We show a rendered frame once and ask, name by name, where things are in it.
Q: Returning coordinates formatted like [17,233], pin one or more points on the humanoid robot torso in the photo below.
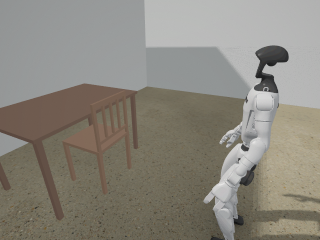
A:
[248,131]

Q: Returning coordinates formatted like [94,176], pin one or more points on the robot left upper arm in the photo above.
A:
[263,107]

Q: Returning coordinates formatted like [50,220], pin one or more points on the right robot hand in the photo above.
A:
[233,137]

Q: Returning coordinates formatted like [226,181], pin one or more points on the table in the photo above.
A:
[39,118]

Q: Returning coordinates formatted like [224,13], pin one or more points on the left robot hand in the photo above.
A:
[222,192]

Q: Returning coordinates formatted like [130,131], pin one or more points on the robot left forearm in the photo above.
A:
[250,158]

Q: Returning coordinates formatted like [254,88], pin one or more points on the robot right forearm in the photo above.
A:
[238,129]

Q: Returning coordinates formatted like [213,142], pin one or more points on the right robot foot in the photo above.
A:
[239,220]

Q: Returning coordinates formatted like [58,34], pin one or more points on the chair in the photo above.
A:
[98,138]

